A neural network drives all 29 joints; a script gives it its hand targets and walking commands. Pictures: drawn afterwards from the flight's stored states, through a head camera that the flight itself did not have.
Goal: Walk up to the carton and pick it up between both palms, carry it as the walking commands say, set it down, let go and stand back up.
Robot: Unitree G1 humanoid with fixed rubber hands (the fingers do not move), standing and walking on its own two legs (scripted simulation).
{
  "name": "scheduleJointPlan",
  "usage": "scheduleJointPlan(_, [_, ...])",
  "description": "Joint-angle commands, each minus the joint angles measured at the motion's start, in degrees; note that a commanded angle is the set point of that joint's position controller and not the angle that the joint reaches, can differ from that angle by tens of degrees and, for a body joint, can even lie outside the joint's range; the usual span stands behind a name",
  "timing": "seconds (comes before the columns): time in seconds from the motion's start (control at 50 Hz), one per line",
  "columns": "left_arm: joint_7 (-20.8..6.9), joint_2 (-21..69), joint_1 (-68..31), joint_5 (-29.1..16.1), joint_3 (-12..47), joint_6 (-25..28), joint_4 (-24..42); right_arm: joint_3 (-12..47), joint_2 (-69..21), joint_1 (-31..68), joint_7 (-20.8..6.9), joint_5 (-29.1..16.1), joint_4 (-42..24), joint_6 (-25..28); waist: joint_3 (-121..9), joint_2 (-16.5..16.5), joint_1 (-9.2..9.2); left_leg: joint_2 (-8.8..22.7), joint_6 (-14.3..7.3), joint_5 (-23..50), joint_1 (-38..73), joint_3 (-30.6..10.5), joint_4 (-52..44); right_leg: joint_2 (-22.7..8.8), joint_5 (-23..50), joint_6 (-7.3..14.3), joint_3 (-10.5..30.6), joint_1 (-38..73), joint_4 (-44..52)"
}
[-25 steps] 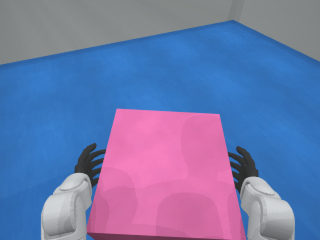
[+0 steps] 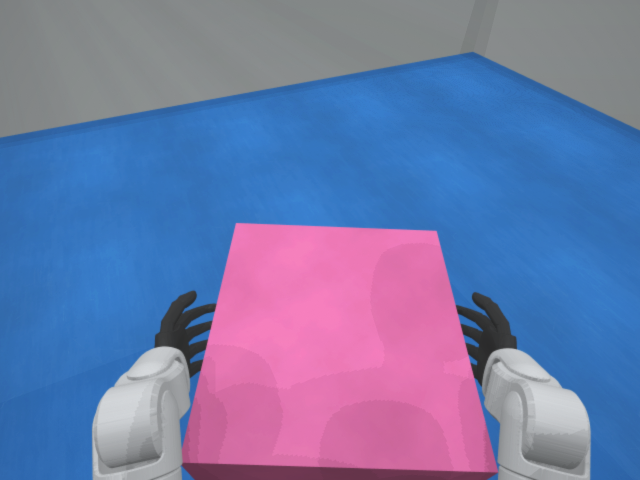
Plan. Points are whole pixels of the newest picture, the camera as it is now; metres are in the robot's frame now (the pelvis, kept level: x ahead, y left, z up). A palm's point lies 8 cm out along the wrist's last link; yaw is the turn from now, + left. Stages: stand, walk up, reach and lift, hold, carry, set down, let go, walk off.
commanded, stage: carry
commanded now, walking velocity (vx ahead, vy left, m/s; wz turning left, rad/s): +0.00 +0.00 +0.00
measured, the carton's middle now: (331, 371) +0.29 +0.00 -0.01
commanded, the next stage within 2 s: none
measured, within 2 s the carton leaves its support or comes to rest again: neither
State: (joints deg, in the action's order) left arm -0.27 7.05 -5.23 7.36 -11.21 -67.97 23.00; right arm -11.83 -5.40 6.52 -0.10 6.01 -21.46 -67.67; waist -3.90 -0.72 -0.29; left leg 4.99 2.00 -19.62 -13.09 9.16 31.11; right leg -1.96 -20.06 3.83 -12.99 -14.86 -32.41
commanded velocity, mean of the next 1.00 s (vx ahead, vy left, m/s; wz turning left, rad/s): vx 0.00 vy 0.00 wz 0.00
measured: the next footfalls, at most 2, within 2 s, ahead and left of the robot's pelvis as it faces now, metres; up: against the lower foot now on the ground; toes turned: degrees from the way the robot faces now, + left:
none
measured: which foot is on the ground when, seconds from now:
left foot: down 0.00-1.00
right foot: down 0.00-1.00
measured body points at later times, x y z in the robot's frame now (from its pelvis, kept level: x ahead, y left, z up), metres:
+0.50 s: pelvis -0.05 +0.02 +0.01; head -0.07 +0.02 +0.46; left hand +0.23 +0.20 +0.07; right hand +0.23 -0.16 +0.07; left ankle -0.04 +0.13 -0.73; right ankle -0.03 -0.06 -0.73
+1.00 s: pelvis -0.05 +0.03 +0.01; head -0.07 +0.04 +0.46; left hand +0.22 +0.21 +0.06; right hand +0.23 -0.15 +0.06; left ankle -0.04 +0.13 -0.73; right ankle -0.03 -0.06 -0.73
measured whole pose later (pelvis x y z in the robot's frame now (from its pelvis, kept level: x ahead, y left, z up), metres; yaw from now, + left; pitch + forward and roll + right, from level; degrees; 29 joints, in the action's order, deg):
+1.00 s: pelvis -0.05 +0.03 +0.01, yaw +0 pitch +2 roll +0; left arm -0.7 6.1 -7.4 9.2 -11.0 -56.8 7.9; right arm -12.3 -5.1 7.2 -0.8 8.8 -7.8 -56.3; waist -5.4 -0.8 -0.6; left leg 2.0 -1.6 -13.0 -15.4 9.8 26.4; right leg -4.3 -12.3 1.7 -12.2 -17.1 -27.6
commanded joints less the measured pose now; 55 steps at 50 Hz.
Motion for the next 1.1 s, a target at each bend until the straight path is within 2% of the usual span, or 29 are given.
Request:
scheduleJointPlan(0.0, [-10.7, 43.2, -27.4, -20.9, 43.5, -0.6, 1.0, 42.9, -43.8, 25.9, -10.6, -20.6, -2.7, -0.7, -13.0, -1.5, 0.09, 4.1, -2.8, 15.0, 1.9, -3.2, -3.1, -9.9, 29.5, -0.2, 9.2, 7.8, 6.0])
scheduleJointPlan(0.1, [-10.9, 43.5, -29.6, -19.9, 41.8, 1.2, -3.0, 41.0, -43.9, 27.5, -10.9, -19.3, 0.9, 1.1, -10.5, -0.7, 0.13, 4.2, -3.4, 9.9, 1.1, -4.1, -6.4, -9.6, 18.6, -0.4, 9.0, 5.7, 8.8])
scheduleJointPlan(0.24, [-10.6, 43.8, -30.0, -18.7, 40.5, 3.4, -5.0, 40.7, -44.3, 28.6, -11.3, -19.2, 2.4, 3.1, -11.0, -0.1, 0.08, 4.2, -3.9, 8.9, 0.1, -5.0, -8.3, -9.3, 14.4, -0.6, 8.8, 5.7, 9.9])
scheduleJointPlan(0.78, [-10.4, 42.3, -29.4, -16.3, 38.3, 9.6, -9.3, 38.2, -42.8, 27.7, -11.2, -16.2, 7.0, 9.4, -13.5, 0.1, -0.21, 4.2, -4.7, 12.7, -0.4, -6.5, -9.5, -9.1, 12.3, -1.4, 9.3, 4.6, 9.4])
scheduleJointPlan(1.08, [-10.1, 41.0, -27.9, -14.0, 36.5, 14.9, -12.9, 36.0, -41.1, 26.2, -11.1, -13.4, 11.0, 14.6, -13.9, 0.2, -0.45, 4.3, -4.8, 14.8, -0.3, -7.0, -9.3, -8.9, 13.2, -1.6, 9.5, 4.7, 8.9])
